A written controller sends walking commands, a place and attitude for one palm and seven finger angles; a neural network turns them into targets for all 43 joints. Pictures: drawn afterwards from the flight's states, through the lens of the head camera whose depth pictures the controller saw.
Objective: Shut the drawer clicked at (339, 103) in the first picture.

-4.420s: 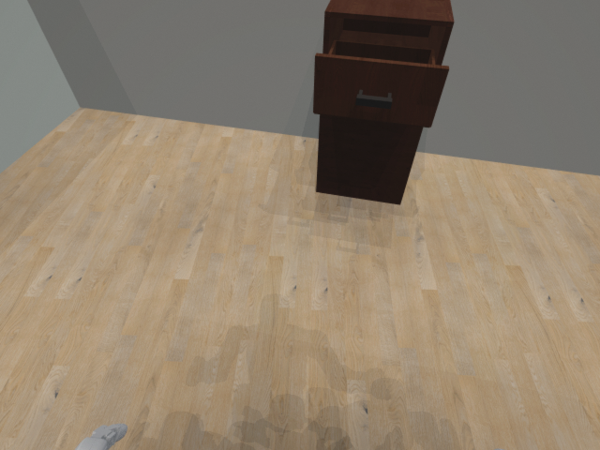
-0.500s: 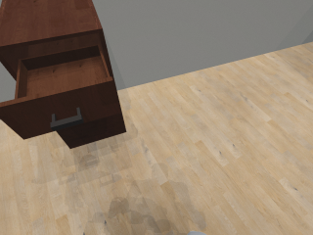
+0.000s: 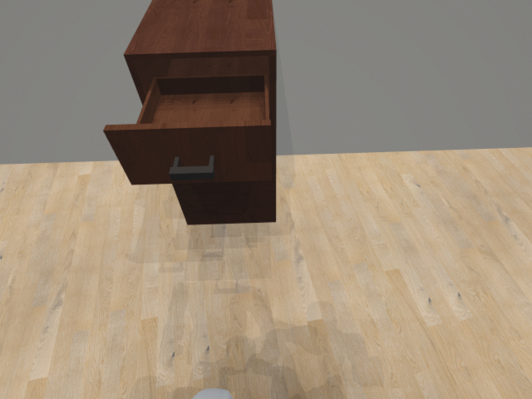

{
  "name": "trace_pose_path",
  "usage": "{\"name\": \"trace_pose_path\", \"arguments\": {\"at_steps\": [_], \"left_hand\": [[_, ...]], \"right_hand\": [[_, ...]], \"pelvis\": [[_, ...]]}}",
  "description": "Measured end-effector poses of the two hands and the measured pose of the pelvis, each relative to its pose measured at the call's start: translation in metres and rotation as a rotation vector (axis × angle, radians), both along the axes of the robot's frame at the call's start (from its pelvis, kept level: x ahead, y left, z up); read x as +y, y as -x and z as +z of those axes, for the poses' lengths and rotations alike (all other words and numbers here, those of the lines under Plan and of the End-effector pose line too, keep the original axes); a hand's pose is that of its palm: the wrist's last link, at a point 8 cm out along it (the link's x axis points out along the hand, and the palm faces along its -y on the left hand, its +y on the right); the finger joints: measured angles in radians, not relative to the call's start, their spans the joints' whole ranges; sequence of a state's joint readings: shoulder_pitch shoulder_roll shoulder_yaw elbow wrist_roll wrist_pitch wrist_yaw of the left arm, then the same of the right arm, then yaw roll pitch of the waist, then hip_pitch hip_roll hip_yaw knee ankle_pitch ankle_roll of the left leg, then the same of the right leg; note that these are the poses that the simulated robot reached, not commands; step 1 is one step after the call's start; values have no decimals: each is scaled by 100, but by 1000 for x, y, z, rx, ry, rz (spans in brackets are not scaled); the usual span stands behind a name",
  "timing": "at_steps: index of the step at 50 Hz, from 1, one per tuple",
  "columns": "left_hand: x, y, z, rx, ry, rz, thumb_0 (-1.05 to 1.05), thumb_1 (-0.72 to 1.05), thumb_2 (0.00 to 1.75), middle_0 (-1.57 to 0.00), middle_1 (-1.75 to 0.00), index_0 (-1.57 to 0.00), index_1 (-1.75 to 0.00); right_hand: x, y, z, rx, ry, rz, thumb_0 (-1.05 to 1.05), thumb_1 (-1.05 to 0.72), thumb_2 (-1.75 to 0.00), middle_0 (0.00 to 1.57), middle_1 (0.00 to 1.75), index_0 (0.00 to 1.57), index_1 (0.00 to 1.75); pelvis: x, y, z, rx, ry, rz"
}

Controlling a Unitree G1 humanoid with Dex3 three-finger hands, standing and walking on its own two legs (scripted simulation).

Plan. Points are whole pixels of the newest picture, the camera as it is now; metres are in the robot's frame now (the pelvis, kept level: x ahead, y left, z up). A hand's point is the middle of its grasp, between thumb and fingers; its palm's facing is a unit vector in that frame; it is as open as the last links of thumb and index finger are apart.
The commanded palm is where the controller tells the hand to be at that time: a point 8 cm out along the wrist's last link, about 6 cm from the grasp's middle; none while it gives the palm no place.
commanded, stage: take the last steps up to it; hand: left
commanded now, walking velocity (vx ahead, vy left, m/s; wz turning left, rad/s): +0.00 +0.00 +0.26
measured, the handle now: (193, 166) +0.59 +0.23 -0.06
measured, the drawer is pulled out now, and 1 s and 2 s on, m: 0.30 0.30 0.30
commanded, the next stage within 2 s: come to a stop and stand still in 1.22 s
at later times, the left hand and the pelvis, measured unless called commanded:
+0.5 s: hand out of the picture +0.04 +0.23 -0.17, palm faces +0.08 -0.98 -0.15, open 7.4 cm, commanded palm none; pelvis +0.03 +0.05 +0.01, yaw +3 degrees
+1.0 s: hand (191, 355) +0.21 +0.17 -0.16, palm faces +0.14 -0.96 -0.23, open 7.1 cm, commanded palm none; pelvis +0.19 -0.02 +0.00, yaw +5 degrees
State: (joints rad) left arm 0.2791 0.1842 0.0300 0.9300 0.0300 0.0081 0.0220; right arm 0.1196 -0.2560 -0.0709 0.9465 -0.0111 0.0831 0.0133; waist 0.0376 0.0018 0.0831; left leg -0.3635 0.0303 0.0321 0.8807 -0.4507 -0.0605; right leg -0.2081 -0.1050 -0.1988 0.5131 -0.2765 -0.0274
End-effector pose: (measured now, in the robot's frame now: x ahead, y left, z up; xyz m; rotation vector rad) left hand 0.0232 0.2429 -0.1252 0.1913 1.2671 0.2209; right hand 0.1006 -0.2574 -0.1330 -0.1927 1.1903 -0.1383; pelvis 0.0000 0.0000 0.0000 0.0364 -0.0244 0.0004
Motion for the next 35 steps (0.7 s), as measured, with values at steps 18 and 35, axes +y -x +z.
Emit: {"name": "trace_pose_path", "arguments": {"at_steps": [18,35], "left_hand": [[50,53,-22,114,106,96,0,91,90,-20,-30,-20,-30],[-6,-153,-11,-70,89,-83,0,90,90,-20,-30,-20,-30]], "right_hand": [[75,40,21,30,49,40,0,-94,-89,20,30,20,30],[59,141,3,467,-53,-182,1,-91,-90,20,30,20,30]], "pelvis": [[52,-4,8,-10,60,67],[9,-89,-2,27,30,46]]}}
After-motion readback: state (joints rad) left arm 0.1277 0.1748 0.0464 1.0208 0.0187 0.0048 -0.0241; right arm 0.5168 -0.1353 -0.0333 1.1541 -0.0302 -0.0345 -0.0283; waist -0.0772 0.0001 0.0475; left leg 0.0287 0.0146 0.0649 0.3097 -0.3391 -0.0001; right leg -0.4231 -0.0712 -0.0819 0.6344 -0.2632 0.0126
